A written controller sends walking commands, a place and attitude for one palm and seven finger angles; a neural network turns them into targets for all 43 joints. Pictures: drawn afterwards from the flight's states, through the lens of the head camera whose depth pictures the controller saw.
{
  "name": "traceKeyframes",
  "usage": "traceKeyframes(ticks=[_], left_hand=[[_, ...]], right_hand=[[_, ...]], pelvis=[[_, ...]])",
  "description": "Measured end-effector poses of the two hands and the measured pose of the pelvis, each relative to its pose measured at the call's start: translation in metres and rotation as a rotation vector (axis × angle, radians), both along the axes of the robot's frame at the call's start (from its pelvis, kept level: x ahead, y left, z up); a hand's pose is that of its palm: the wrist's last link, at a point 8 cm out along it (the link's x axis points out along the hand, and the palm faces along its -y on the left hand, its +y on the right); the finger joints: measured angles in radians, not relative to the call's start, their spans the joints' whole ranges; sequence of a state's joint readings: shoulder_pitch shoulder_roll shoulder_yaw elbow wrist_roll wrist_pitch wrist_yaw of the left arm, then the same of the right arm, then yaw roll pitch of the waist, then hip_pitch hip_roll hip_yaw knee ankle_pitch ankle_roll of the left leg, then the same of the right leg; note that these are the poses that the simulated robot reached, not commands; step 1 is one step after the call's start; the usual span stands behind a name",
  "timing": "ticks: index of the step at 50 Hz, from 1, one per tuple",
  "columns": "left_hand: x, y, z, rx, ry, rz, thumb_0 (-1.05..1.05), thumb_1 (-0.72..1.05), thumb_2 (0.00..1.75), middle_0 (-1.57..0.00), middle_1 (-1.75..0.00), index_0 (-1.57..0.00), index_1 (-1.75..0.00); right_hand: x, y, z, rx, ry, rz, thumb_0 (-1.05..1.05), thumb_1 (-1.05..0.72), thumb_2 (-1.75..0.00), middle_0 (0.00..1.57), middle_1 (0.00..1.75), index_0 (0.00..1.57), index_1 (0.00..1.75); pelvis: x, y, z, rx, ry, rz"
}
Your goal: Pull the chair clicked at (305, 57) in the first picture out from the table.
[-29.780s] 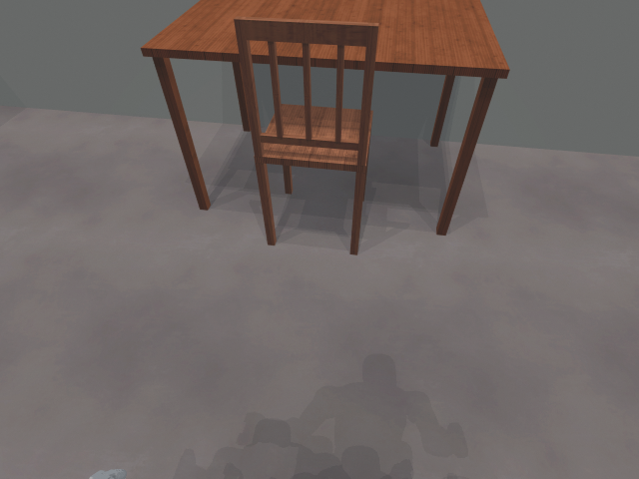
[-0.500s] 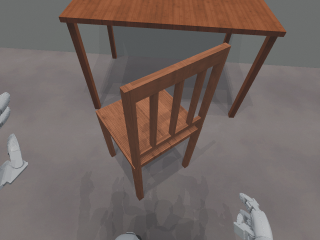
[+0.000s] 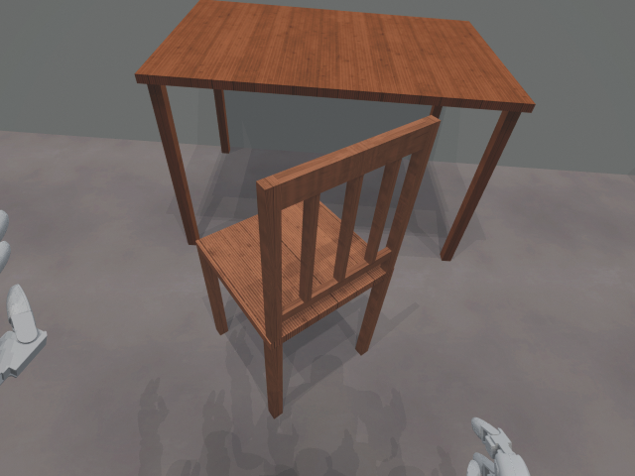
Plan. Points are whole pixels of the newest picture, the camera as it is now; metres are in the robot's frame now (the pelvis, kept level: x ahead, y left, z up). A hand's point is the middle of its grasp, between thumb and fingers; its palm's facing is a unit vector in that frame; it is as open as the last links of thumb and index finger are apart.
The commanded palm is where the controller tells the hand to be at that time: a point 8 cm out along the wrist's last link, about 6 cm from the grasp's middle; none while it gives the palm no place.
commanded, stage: stop stepping back and stand still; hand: left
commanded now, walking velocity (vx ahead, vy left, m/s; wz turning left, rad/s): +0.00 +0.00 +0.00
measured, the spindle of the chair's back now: (346, 232) +0.59 -0.03 -0.07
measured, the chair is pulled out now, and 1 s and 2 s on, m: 0.45 0.45 0.45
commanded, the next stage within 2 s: let the arm hang, fingers relaxed in 0.36 s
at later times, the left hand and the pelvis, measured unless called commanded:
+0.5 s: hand (61, 363) +0.19 +0.26 +0.13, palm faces +0.40 -0.81 -0.44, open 7.4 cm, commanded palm none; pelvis -0.01 -0.01 +0.00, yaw +2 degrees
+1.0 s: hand out of the picture -0.07 +0.17 -0.17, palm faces +0.09 -0.97 -0.22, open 7.2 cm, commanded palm none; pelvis +0.00 -0.02 +0.00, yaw +4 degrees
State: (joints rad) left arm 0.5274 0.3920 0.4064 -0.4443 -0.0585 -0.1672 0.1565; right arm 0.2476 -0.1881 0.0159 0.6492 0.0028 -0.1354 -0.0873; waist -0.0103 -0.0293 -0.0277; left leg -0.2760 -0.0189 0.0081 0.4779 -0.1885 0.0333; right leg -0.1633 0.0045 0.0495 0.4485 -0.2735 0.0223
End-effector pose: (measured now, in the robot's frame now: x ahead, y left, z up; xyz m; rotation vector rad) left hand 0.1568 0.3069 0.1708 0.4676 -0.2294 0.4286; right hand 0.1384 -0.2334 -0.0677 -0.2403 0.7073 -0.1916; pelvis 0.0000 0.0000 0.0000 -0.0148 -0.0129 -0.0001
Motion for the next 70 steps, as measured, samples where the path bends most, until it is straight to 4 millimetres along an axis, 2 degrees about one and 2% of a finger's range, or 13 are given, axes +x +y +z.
traceKeyframes(ticks=[6, 15, 24, 26, 30, 34, 37, 38, 44, 51, 58, 66, 70], left_hand=[[-0.007, -0.011, 0.010, 0.041, 0.007, -0.053, 0.02, 0.90, 0.90, -0.20, -0.30, -0.20, -0.30], [-0.026, -0.009, 0.001, 0.014, 0.052, 0.018, 0.01, 0.89, 0.89, -0.21, -0.30, -0.21, -0.30], [-0.014, -0.013, -0.009, -0.002, 0.067, 0.024, 0.01, 0.90, 0.90, -0.20, -0.30, -0.20, -0.30], [0.000, -0.009, -0.049, -0.032, 0.230, -0.003, 0.01, 0.90, 0.90, -0.20, -0.30, -0.20, -0.30], [-0.002, -0.020, -0.171, -0.241, 0.704, 0.017, 0.00, 0.91, 0.90, -0.19, -0.30, -0.19, -0.30], [-0.054, -0.063, -0.269, -0.436, 1.120, 0.011, 0.01, 0.91, 0.90, -0.19, -0.30, -0.19, -0.29], [-0.106, -0.099, -0.310, -0.560, 1.349, 0.006, 0.01, 0.92, 0.89, -0.19, -0.30, -0.19, -0.29], [-0.119, -0.099, -0.315, -0.590, 1.376, 0.056, 0.00, 0.96, 0.89, -0.20, -0.30, -0.20, -0.30], [-0.191, -0.091, -0.321, -0.637, 1.569, 0.185, -0.01, 0.99, 0.89, -0.20, -0.30, -0.20, -0.30], [-0.228, -0.088, -0.309, -0.637, 1.666, 0.280, 0.00, 0.94, 0.89, -0.20, -0.30, -0.20, -0.30], [-0.213, -0.101, -0.309, -0.645, 1.618, 0.263, 0.01, 0.92, 0.90, -0.19, -0.30, -0.19, -0.29], [-0.173, -0.122, -0.315, -0.668, 1.523, 0.180, 0.00, 0.91, 0.90, -0.19, -0.30, -0.19, -0.30], [-0.167, -0.122, -0.317, -0.660, 1.523, 0.173, 0.02, 0.93, 0.89, -0.20, -0.30, -0.20, -0.30]], right_hand=[[0.000, 0.008, 0.012, 0.031, -0.068, 0.019, 0.01, -0.90, -0.90, 0.20, 0.30, 0.20, 0.30], [0.002, -0.001, 0.005, 0.028, -0.040, 0.045, 0.01, -0.90, -0.90, 0.21, 0.30, 0.20, 0.30], [0.012, -0.009, 0.002, 0.026, -0.035, 0.065, 0.01, -0.90, -0.90, 0.20, 0.30, 0.20, 0.30], [0.013, -0.014, -0.012, 0.036, 0.017, 0.099, 0.01, -0.90, -0.90, 0.20, 0.30, 0.20, 0.30], [-0.003, -0.025, -0.039, 0.041, 0.163, 0.082, 0.01, -0.90, -0.90, 0.20, 0.30, 0.20, 0.30], [-0.039, -0.032, -0.049, 0.032, 0.304, 0.033, 0.01, -0.90, -0.90, 0.20, 0.30, 0.20, 0.30], [-0.073, -0.035, -0.053, 0.021, 0.428, -0.005, 0.01, -0.90, -0.90, 0.20, 0.30, 0.20, 0.30], [-0.084, -0.035, -0.053, 0.017, 0.473, -0.014, 0.01, -0.90, -0.90, 0.20, 0.30, 0.20, 0.30], [-0.139, -0.028, -0.060, 0.033, 0.692, -0.051, 0.01, -0.90, -0.90, 0.20, 0.30, 0.20, 0.30], [-0.155, -0.010, -0.072, 0.098, 0.753, -0.062, 0.01, -0.90, -0.90, 0.20, 0.30, 0.20, 0.30], [-0.136, 0.005, -0.081, 0.151, 0.695, -0.046, 0.01, -0.90, -0.90, 0.20, 0.30, 0.20, 0.30], [-0.123, -0.003, -0.081, 0.137, 0.652, -0.054, 0.01, -0.92, -0.90, 0.20, 0.30, 0.20, 0.30], [-0.122, -0.006, -0.078, 0.132, 0.646, -0.064, 0.01, -0.92, -0.90, 0.20, 0.30, 0.20, 0.30]], pelvis=[[-0.009, -0.002, 0.004, -0.001, -0.003, -0.004], [-0.010, -0.007, 0.005, -0.013, -0.012, 0.007], [-0.007, -0.010, 0.004, -0.015, -0.009, 0.018], [-0.010, -0.008, 0.000, -0.011, 0.005, 0.033], [-0.013, -0.007, -0.006, 0.002, 0.007, 0.047], [-0.012, -0.010, -0.007, 0.011, -0.005, 0.044], [-0.011, -0.013, -0.004, 0.010, -0.006, 0.042], [-0.010, -0.014, -0.003, 0.008, -0.004, 0.045], [-0.006, -0.018, 0.000, -0.001, 0.003, 0.059], [0.000, -0.017, 0.002, 0.004, -0.003, 0.061], [0.004, -0.017, 0.001, 0.011, -0.015, 0.056], [0.008, -0.019, 0.001, 0.016, -0.023, 0.054], [0.010, -0.022, 0.001, 0.017, -0.021, 0.051]])
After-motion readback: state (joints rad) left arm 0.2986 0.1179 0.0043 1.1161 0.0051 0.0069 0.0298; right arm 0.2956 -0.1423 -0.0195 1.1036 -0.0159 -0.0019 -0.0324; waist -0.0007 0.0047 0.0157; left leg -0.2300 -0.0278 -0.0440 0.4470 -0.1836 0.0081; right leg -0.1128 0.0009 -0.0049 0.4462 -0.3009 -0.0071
